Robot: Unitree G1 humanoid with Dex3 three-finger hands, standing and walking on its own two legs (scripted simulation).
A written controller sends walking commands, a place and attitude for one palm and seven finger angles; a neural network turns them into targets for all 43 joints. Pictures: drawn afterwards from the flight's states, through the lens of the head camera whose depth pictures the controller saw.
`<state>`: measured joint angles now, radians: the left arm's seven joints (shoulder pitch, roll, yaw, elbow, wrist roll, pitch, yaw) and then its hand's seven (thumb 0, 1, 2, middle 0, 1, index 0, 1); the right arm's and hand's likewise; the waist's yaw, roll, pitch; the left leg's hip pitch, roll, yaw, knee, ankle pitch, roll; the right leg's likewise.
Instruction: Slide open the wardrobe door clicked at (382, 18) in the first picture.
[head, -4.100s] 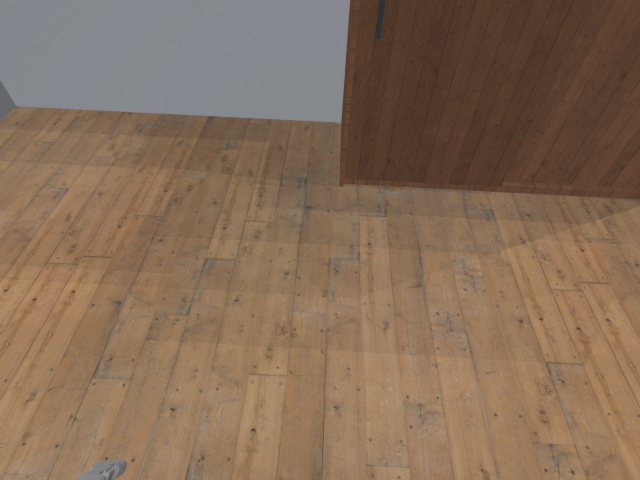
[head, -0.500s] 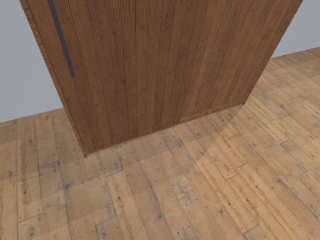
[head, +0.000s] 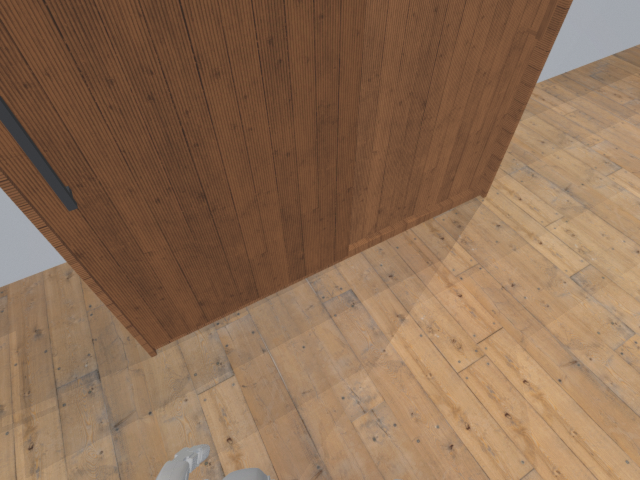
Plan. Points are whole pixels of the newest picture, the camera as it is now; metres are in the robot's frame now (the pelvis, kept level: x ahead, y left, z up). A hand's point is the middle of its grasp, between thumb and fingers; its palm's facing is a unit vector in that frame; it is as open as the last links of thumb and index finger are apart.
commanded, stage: turn to face it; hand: left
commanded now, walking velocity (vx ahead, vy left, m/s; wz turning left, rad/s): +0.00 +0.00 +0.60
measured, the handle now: (17, 126) +0.60 +0.49 +0.12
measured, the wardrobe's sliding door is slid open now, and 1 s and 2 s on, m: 0.00 0.00 0.00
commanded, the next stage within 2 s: take the last steps up to it in 0.78 s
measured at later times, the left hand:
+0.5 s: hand out of the picture -0.01 +0.28 -0.16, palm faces +0.32 -0.91 -0.27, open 7.4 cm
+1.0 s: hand out of the picture -0.07 +0.15 -0.14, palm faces +0.48 -0.84 -0.25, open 7.3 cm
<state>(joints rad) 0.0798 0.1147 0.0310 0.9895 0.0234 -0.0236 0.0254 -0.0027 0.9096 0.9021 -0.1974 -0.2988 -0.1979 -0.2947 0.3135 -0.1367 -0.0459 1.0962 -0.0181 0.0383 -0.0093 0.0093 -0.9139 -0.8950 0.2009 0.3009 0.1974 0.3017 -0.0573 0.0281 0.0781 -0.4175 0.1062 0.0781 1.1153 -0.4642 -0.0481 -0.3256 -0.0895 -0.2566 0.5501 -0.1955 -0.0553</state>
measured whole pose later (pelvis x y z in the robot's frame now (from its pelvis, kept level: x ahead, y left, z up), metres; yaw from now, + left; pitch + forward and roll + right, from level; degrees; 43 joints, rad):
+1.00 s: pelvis -0.02 -0.04 +0.01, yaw +28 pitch -1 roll +2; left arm 0.26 0.15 0.03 0.97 0.03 -0.01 0.02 0.00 0.92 0.90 -0.20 -0.30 -0.20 -0.30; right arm 0.22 -0.24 -0.08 1.00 -0.03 0.07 0.02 0.01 -0.91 -0.90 0.20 0.30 0.20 0.30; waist 0.00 0.03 0.05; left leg -0.44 0.04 -0.01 1.02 -0.36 -0.06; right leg -0.19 -0.07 -0.14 0.46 -0.26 -0.03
